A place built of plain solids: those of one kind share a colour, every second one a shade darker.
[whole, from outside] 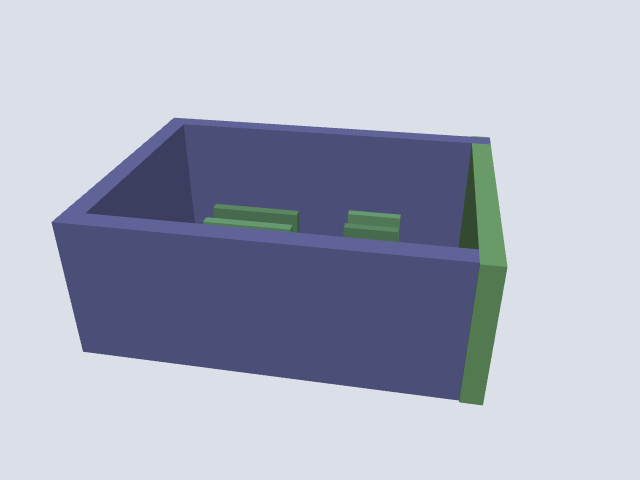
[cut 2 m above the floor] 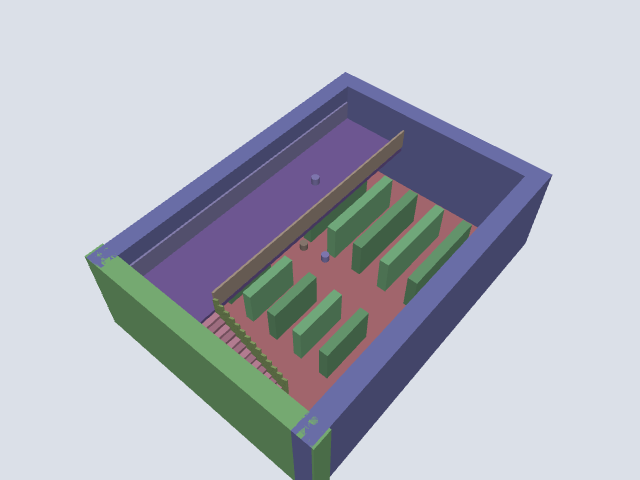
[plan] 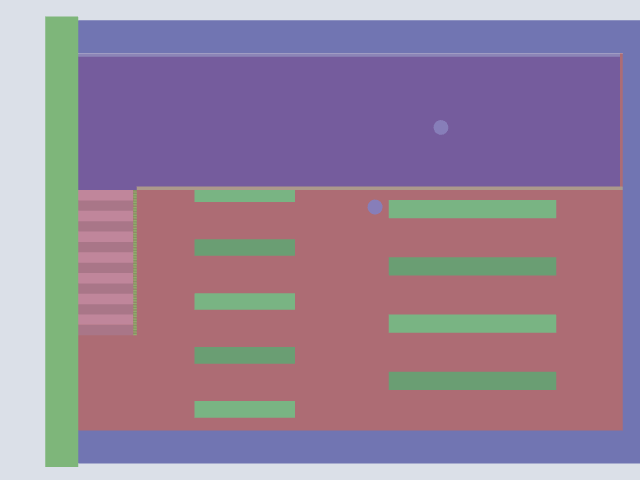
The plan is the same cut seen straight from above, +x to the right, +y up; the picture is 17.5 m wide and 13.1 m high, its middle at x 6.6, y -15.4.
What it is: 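A stack floor with narrow aisles and a mezzanine, one wing of it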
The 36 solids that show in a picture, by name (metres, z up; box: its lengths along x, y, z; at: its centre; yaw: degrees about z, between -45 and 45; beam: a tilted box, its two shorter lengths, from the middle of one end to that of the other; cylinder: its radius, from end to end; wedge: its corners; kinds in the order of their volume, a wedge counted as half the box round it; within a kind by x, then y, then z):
{
 "wall_wing_1": {"box": [16.67, 0.9, 6.29], "at": [7.43, -21.05, 2.85]},
 "wall_wing_2": {"box": [16.67, 0.9, 6.29], "at": [7.43, -9.85, 2.85]},
 "wall_wing_3": {"box": [0.9, 12.1, 6.29], "at": [15.31, -15.45, 2.85]},
 "wall_1": {"box": [0.9, 12.3, 6.29], "at": [-0.45, -15.45, 2.85]},
 "floor_main_1": {"box": [14.86, 10.3, 0.3], "at": [7.43, -15.45, -0.15]},
 "stack_1": {"box": [2.74, 0.46, 1.92], "at": [4.55, -20.02, 0.96]},
 "stack_2": {"box": [2.74, 0.46, 1.92], "at": [4.55, -18.55, 0.96]},
 "stack_3": {"box": [2.74, 0.46, 1.92], "at": [4.55, -17.08, 0.96]},
 "stack_4": {"box": [2.74, 0.46, 1.92], "at": [4.55, -15.61, 0.96]},
 "stack_5": {"box": [2.74, 0.46, 1.92], "at": [4.55, -14.13, 0.96]},
 "stack_6": {"box": [2.74, 0.46, 1.92], "at": [4.55, -12.66, 0.96]},
 "stack_7": {"box": [4.58, 0.5, 2.02], "at": [10.76, -19.24, 1.01]},
 "stack_8": {"box": [4.58, 0.5, 2.02], "at": [10.76, -17.68, 1.01]},
 "stack_9": {"box": [4.58, 0.5, 2.02], "at": [10.76, -16.12, 1.01]},
 "stack_10": {"box": [4.58, 0.5, 2.02], "at": [10.76, -14.56, 1.01]},
 "stack_11": {"box": [4.58, 0.5, 2.02], "at": [10.76, -13.0, 1.01]},
 "floor_mezz_1": {"box": [14.79, 3.74, 0.25], "at": [7.39, -12.17, 2.47]},
 "step_mezz_1": {"box": [1.5, 0.29, 0.47], "at": [0.75, -17.86, -0.06]},
 "step_mezz_2": {"box": [1.5, 0.29, 0.65], "at": [0.75, -17.57, 0.02]},
 "step_mezz_3": {"box": [1.5, 0.29, 0.82], "at": [0.75, -17.29, 0.11]},
 "step_mezz_4": {"box": [1.5, 0.29, 0.99], "at": [0.75, -17.01, 0.2]},
 "step_mezz_5": {"box": [1.5, 0.29, 1.17], "at": [0.75, -16.73, 0.28]},
 "step_mezz_6": {"box": [1.5, 0.29, 1.34], "at": [0.75, -16.44, 0.37]},
 "step_mezz_7": {"box": [1.5, 0.29, 1.51], "at": [0.75, -16.16, 0.46]},
 "step_mezz_8": {"box": [1.5, 0.29, 1.68], "at": [0.75, -15.88, 0.54]},
 "step_mezz_9": {"box": [1.5, 0.29, 1.86], "at": [0.75, -15.59, 0.63]},
 "step_mezz_10": {"box": [1.5, 0.29, 2.03], "at": [0.75, -15.31, 0.71]},
 "step_mezz_11": {"box": [1.5, 0.29, 2.2], "at": [0.75, -15.03, 0.8]},
 "step_mezz_12": {"box": [1.5, 0.29, 2.38], "at": [0.75, -14.74, 0.89]},
 "step_mezz_13": {"box": [1.5, 0.29, 2.55], "at": [0.75, -14.46, 0.97]},
 "step_mezz_14": {"box": [1.5, 0.29, 2.72], "at": [0.75, -14.18, 1.06]},
 "zmezz_rail_cut_1": {"box": [14.79, 0.1, 1.07], "at": [7.39, -10.35, 3.13]},
 "mezz_rail_guard_1": {"box": [13.26, 0.1, 1.07], "at": [8.23, -13.99, 3.13]},
 "zclutw_stool_1": {"cylinder": 0.2, "from": [8.1, -14.5, -0.05], "to": [8.1, -14.5, 0.4]},
 "zclutw_stool_2": {"cylinder": 0.2, "from": [9.9, -12.33, 2.55], "to": [9.9, -12.33, 2.98]},
 "zclut_stool_1": {"cylinder": 0.21, "from": [7.98, -13.2, -0.05], "to": [7.98, -13.2, 0.39]}
}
